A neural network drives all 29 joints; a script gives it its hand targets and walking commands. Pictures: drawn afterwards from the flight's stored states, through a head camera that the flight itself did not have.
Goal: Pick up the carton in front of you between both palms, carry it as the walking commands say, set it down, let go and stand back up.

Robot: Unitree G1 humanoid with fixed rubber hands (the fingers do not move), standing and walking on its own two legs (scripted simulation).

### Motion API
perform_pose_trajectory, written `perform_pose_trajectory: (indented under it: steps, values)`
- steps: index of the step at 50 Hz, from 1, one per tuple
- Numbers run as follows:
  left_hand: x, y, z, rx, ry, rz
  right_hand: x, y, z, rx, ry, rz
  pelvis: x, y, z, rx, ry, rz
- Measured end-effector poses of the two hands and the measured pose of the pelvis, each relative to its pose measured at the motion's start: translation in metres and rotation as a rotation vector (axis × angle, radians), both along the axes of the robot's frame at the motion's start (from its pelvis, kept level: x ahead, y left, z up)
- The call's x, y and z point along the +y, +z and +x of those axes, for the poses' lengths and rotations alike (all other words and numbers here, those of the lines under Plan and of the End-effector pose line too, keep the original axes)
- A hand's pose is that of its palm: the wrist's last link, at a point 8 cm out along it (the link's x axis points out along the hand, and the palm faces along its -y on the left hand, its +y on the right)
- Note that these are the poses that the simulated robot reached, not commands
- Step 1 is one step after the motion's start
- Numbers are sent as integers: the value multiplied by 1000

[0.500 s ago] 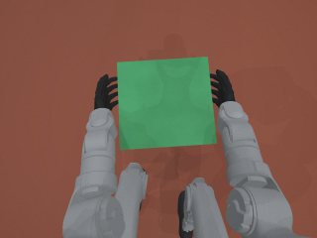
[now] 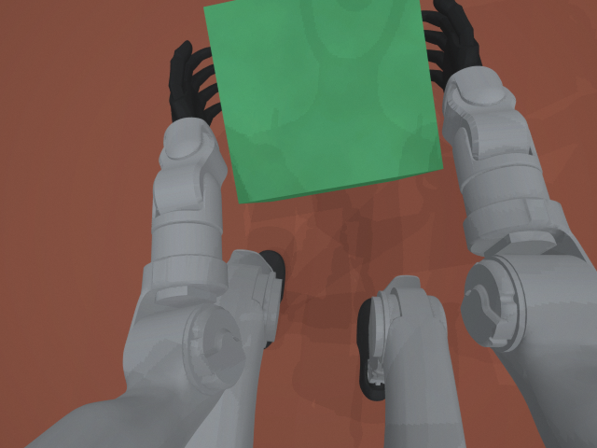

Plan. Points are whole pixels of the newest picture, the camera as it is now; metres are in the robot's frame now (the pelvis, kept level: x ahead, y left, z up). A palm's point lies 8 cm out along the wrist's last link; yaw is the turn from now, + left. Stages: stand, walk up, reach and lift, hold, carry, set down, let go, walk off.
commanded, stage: set down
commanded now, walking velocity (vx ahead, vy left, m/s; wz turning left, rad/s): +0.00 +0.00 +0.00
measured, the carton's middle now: (322, 115) +0.51 +0.05 -0.21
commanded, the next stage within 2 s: none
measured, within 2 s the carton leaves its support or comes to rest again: rests again in 1.26 s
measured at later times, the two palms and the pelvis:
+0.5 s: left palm (210, 107) +0.50 +0.20 -0.21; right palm (422, 86) +0.57 -0.09 -0.25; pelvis +0.01 -0.02 -0.06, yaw +3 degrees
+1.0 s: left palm (207, 109) +0.51 +0.21 -0.23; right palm (417, 91) +0.57 -0.09 -0.26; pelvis +0.00 -0.01 -0.08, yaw +3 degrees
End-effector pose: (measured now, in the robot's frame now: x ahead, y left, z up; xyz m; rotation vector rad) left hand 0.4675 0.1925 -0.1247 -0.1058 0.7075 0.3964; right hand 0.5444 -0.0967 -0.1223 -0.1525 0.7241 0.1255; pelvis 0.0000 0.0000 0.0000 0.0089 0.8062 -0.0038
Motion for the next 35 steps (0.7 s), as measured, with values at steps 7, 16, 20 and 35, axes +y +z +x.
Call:
perform_pose_trajectory:
  steps: [7,16,20,35]
  values:
    - [0,-47,6,15,22,3,2,-49,13,10,37,-12,-4,-27,-3,-3,-5,11]
    - [7,-69,32,41,12,42,6,-96,26,25,65,-9,-9,-52,3,-7,-4,34]
    - [9,-78,35,61,15,48,8,-112,27,43,83,-9,-13,-59,6,0,-2,45]
    - [10,-96,40,79,-13,39,6,-134,26,58,88,-2,-19,-72,6,17,-3,58]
